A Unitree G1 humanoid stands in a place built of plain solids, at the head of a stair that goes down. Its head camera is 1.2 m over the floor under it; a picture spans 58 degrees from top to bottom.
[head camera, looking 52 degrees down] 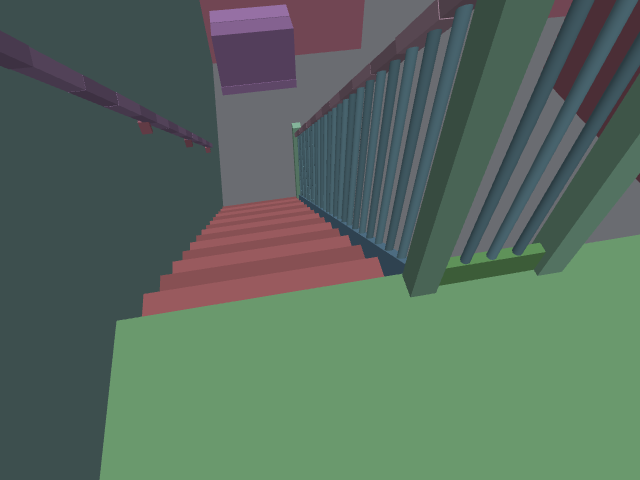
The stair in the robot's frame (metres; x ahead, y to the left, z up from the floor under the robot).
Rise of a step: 0.19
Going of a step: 0.21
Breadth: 0.90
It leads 11 degrees to the left of straight ahead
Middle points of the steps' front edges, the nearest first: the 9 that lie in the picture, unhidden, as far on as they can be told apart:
0.71 0.18 0.00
0.91 0.21 -0.19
1.12 0.25 -0.38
1.33 0.29 -0.57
1.53 0.33 -0.76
1.74 0.37 -0.94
1.95 0.41 -1.13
2.15 0.45 -1.32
2.36 0.49 -1.51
